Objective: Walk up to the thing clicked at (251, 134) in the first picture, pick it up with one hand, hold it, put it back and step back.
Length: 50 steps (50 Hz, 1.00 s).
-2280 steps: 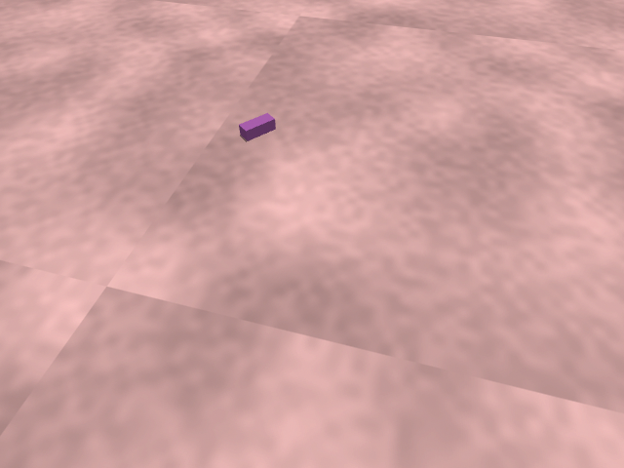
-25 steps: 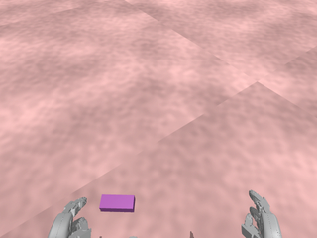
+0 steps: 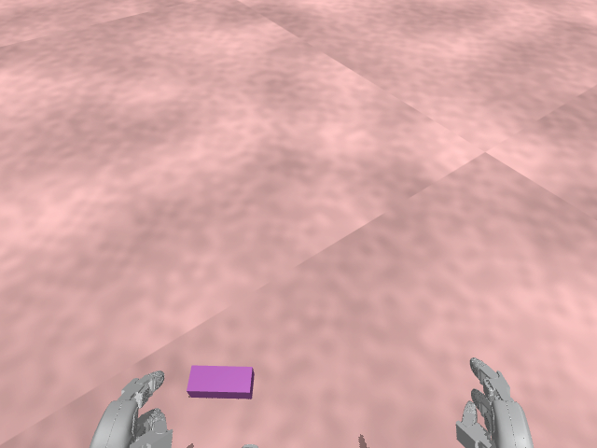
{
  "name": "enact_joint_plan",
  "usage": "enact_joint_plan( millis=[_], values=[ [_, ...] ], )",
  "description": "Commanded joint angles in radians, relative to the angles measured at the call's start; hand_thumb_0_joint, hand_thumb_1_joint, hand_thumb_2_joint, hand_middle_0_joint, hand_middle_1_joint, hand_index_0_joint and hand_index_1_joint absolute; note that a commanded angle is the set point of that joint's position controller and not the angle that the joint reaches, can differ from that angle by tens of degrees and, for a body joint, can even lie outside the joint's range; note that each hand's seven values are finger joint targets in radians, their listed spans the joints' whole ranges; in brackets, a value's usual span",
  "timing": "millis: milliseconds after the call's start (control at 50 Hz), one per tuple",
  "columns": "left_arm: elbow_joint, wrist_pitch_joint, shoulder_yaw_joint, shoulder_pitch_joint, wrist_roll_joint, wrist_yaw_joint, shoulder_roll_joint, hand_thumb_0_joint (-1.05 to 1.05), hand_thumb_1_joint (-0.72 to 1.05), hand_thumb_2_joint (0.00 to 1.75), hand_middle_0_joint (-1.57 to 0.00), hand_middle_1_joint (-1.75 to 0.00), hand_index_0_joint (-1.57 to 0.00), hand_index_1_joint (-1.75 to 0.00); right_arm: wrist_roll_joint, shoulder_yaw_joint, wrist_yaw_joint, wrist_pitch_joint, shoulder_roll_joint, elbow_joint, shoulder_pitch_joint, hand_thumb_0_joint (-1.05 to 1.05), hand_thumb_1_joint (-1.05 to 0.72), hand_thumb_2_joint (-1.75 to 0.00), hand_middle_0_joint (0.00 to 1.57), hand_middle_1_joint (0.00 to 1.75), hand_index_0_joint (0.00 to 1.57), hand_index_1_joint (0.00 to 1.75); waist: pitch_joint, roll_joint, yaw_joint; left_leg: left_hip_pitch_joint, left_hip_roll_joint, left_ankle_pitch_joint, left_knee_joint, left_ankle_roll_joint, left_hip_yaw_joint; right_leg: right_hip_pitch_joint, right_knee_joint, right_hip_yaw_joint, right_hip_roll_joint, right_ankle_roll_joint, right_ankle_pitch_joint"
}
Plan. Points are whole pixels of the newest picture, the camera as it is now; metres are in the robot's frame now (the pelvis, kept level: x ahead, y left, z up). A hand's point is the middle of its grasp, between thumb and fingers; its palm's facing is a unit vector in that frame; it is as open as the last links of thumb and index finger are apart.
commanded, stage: stand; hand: left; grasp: from above
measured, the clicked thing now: (221, 382) +0.42 +0.24 -0.68
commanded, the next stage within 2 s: none
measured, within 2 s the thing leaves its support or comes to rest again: neither
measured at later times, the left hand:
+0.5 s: hand out of the picture +0.06 +0.24 -0.11, palm faces +0.05 -0.94 -0.33, open 7.4 cm
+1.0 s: hand out of the picture +0.05 +0.24 -0.10, palm faces +0.05 -0.94 -0.34, open 7.4 cm
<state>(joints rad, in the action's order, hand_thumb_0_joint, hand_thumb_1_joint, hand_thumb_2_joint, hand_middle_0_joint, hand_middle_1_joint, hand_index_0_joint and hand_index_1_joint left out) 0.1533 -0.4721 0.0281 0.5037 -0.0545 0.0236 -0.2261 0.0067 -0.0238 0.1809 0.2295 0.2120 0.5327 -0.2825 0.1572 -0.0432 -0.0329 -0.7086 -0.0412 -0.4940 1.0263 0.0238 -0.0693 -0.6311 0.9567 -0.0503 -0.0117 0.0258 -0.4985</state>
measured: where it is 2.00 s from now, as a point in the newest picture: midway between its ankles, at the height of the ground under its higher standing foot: outside the picture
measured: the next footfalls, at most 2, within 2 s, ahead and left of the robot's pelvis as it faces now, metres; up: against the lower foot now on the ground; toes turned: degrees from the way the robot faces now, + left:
none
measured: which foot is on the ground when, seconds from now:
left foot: down 0.00-1.00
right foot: down 0.00-1.00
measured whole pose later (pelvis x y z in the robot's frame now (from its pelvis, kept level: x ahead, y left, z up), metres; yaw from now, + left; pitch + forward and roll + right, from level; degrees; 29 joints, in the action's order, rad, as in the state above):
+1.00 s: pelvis +0.00 +0.00 +0.07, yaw +1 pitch -4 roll +0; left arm -1.13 -0.01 0.04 0.14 0.03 0.03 -0.30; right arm -0.03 0.04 0.02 0.00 0.29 1.12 -0.13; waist -0.06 -0.01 0.02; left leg -0.12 0.00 -0.20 0.40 0.01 -0.04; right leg -0.07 0.37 -0.04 -0.05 0.03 -0.23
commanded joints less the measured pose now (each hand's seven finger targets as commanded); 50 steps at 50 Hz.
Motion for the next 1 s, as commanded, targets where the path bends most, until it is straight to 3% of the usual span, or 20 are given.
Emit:
enact_joint_plan(
  millis=[0,20,40,60,80,120,180,260,320,360,420,460,560,660,780,840,920,980],
  values=[
    [0.181,0.050,0.055,-0.017,0.007,0.003,-0.100,0.00,0.90,0.90,-0.20,-0.30,-0.20,-0.30,0.001,0.050,0.011,0.058,0.130,-0.155,0.062,0.00,-0.90,-0.90,0.20,0.30,0.20,0.30,0.090,-0.018,-0.008,0.133,0.030,0.248,-0.167,-0.030,0.030,0.020,-0.147,-0.026,0.035,-0.020,0.235],
    [0.198,0.054,0.064,-0.028,0.007,0.005,-0.105,0.00,0.90,0.90,-0.20,-0.30,-0.20,-0.30,0.002,0.051,0.011,0.058,0.128,-0.160,0.067,0.00,-0.90,-0.90,0.20,0.30,0.20,0.30,0.099,-0.026,-0.006,0.126,0.031,0.246,-0.167,-0.028,0.031,0.023,-0.147,-0.025,0.033,-0.022,0.232],
    [-0.153,0.267,0.061,-0.319,0.115,0.044,-0.191,0.00,0.90,0.90,-0.20,-0.30,-0.20,-0.30,-0.113,0.082,-0.048,-0.053,0.236,0.094,0.122,0.00,-0.90,-0.90,0.20,0.30,0.20,0.30,-0.155,0.049,0.070,0.104,0.006,0.384,-0.259,-0.079,0.001,0.210,-0.191,0.045,-0.049,-0.053,0.210],
    [-0.338,0.335,0.082,-0.229,0.123,0.037,-0.203,0.00,0.90,0.90,-0.20,-0.30,-0.20,-0.30,-0.115,0.098,-0.076,-0.090,0.249,0.106,0.132,0.00,-0.90,-0.90,0.20,0.30,0.20,0.30,-0.057,0.095,0.069,0.184,0.008,0.423,-0.250,-0.096,0.024,0.241,-0.216,0.108,-0.061,-0.088,0.231],
    [-0.380,0.370,0.079,-0.207,0.120,0.031,-0.213,0.00,0.90,0.90,-0.20,-0.30,-0.20,-0.30,-0.120,0.103,-0.093,-0.111,0.249,0.073,0.133,0.00,-0.90,-0.90,0.20,0.30,0.20,0.30,-0.060,0.104,0.054,0.218,0.014,0.409,-0.242,-0.095,0.009,0.193,-0.249,0.135,-0.059,-0.109,0.245],
    [-0.473,0.412,0.063,-0.244,0.127,0.023,-0.220,0.00,0.90,0.90,-0.20,-0.30,-0.20,-0.30,-0.084,0.102,-0.130,-0.122,0.236,0.126,0.120,0.00,-0.90,-0.90,0.20,0.30,0.20,0.30,0.005,0.037,0.052,0.303,0.016,0.427,-0.273,-0.090,0.006,0.280,-0.216,0.134,-0.076,-0.093,0.358],
    [-0.604,0.424,0.069,-0.292,0.106,0.019,-0.209,0.00,0.90,0.90,-0.20,-0.30,-0.20,-0.30,-0.054,0.107,-0.160,-0.138,0.215,0.175,0.142,0.00,-0.90,-0.90,0.20,0.30,0.20,0.30,-0.025,0.079,0.067,0.338,0.025,0.358,-0.316,-0.082,0.006,0.274,-0.285,0.122,-0.079,-0.073,0.274],
    [-0.759,0.451,0.069,-0.337,0.108,0.021,-0.204,0.00,0.90,0.90,-0.20,-0.30,-0.20,-0.30,-0.062,0.114,-0.168,-0.165,0.224,0.242,0.152,0.00,-0.90,-0.90,0.20,0.30,0.20,0.30,-0.097,0.044,0.060,0.344,0.005,0.191,-0.424,-0.089,-0.032,0.282,-0.358,0.103,-0.077,-0.056,0.144],
    [-0.854,0.471,0.071,-0.330,0.105,0.019,-0.209,0.00,0.90,0.90,-0.20,-0.30,-0.20,-0.30,-0.060,0.117,-0.164,-0.174,0.229,0.284,0.145,0.00,-0.90,-0.90,0.20,0.30,0.20,0.30,-0.113,0.021,0.058,0.386,-0.008,0.224,-0.469,-0.088,-0.047,0.315,-0.395,0.093,-0.077,-0.054,0.199],
    [-0.910,0.479,0.069,-0.319,0.099,0.020,-0.209,0.00,0.90,0.90,-0.20,-0.30,-0.20,-0.30,-0.056,0.115,-0.162,-0.175,0.231,0.314,0.145,0.00,-0.90,-0.90,0.20,0.30,0.20,0.30,-0.099,0.022,0.063,0.423,-0.018,0.334,-0.479,-0.084,-0.052,0.368,-0.411,0.086,-0.082,-0.050,0.289],
    [-0.980,0.485,0.066,-0.335,0.093,0.021,-0.221,0.00,0.90,0.90,-0.20,-0.30,-0.20,-0.30,-0.048,0.112,-0.153,-0.185,0.236,0.359,0.133,0.00,-0.90,-0.90,0.20,0.30,0.20,0.30,-0.118,0.036,0.047,0.463,-0.016,0.398,-0.514,-0.070,-0.037,0.404,-0.462,0.091,-0.092,-0.050,0.353],
    [-1.025,0.481,0.062,-0.331,0.086,0.023,-0.217,0.00,0.90,0.90,-0.20,-0.30,-0.20,-0.30,-0.046,0.111,-0.149,-0.190,0.252,0.390,0.125,0.00,-0.90,-0.90,0.20,0.30,0.20,0.30,-0.115,-0.009,0.045,0.486,-0.033,0.404,-0.563,-0.069,-0.052,0.441,-0.478,0.079,-0.086,-0.045,0.355],
    [-1.120,0.479,0.052,-0.322,0.084,0.026,-0.227,0.00,0.90,0.90,-0.20,-0.30,-0.20,-0.30,-0.037,0.104,-0.142,-0.196,0.253,0.450,0.128,0.00,-0.90,-0.90,0.20,0.30,0.20,0.30,-0.124,0.019,0.049,0.550,-0.048,0.486,-0.612,-0.062,-0.053,0.497,-0.533,0.069,-0.096,-0.037,0.398],
    [-1.179,0.477,0.047,-0.346,0.085,0.024,-0.242,0.00,0.90,0.90,-0.20,-0.30,-0.20,-0.30,-0.032,0.099,-0.141,-0.206,0.257,0.492,0.139,0.00,-0.90,-0.90,0.20,0.30,0.20,0.30,-0.171,0.017,0.046,0.546,-0.045,0.398,-0.666,-0.050,-0.046,0.511,-0.591,0.071,-0.097,-0.031,0.339],
    [-1.222,0.484,0.038,-0.352,0.084,0.021,-0.239,0.00,0.90,0.90,-0.20,-0.30,-0.20,-0.30,-0.029,0.095,-0.144,-0.208,0.256,0.518,0.163,0.00,-0.90,-0.90,0.20,0.30,0.20,0.30,-0.185,0.038,0.050,0.581,-0.048,0.439,-0.680,-0.044,-0.042,0.517,-0.637,0.073,-0.105,-0.028,0.365],
    [-1.227,0.483,0.041,-0.374,0.084,0.019,-0.255,0.00,0.90,0.90,-0.20,-0.30,-0.20,-0.30,-0.029,0.093,-0.147,-0.210,0.261,0.530,0.166,0.00,-0.90,-0.90,0.20,0.30,0.20,0.30,-0.202,0.027,0.046,0.563,-0.044,0.370,-0.708,-0.039,-0.042,0.517,-0.652,0.072,-0.102,-0.027,0.329],
    [-1.238,0.485,0.041,-0.386,0.082,0.018,-0.260,0.00,0.90,0.90,-0.20,-0.30,-0.20,-0.30,-0.030,0.092,-0.149,-0.212,0.267,0.535,0.177,0.00,-0.90,-0.90,0.20,0.30,0.20,0.30,-0.195,0.026,0.045,0.556,-0.049,0.370,-0.713,-0.042,-0.041,0.537,-0.662,0.073,-0.106,-0.026,0.335],
    [-1.241,0.491,0.040,-0.391,0.082,0.016,-0.265,0.00,0.90,0.90,-0.20,-0.30,-0.20,-0.30,-0.028,0.088,-0.153,-0.211,0.267,0.537,0.180,0.00,-0.90,-0.90,0.20,0.30,0.20,0.30,-0.187,0.046,0.043,0.571,-0.053,0.424,-0.707,-0.040,-0.038,0.541,-0.675,0.077,-0.111,-0.025,0.361]
  ],
)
